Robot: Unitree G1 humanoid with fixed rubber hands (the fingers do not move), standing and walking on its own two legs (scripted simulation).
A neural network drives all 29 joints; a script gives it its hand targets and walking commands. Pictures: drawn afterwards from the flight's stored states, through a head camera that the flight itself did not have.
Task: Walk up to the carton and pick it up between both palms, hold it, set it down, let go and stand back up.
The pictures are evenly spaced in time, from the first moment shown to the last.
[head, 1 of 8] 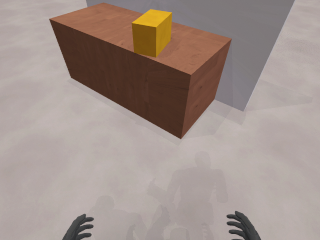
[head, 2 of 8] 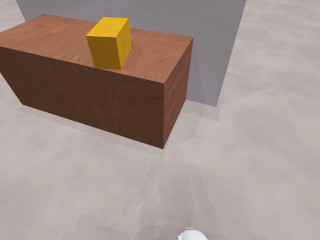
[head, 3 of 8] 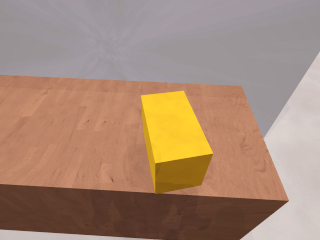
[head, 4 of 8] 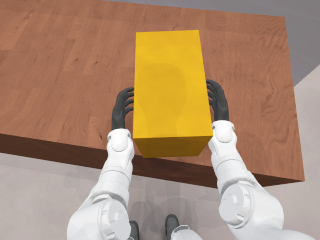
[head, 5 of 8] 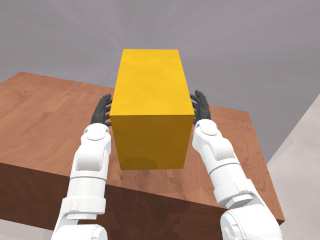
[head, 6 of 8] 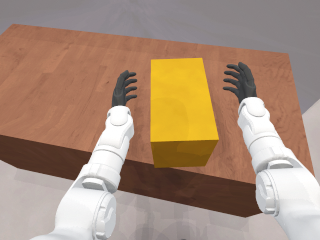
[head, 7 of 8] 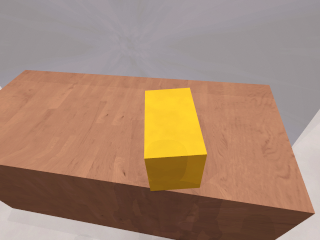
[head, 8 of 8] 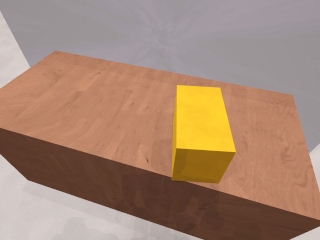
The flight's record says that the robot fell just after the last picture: no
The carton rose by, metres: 0.25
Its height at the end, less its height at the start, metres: +0.00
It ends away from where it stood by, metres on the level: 0.04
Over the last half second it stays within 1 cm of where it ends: yes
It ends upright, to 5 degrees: yes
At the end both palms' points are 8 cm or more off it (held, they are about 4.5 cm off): yes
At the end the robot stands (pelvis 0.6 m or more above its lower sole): yes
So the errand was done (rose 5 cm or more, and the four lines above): yes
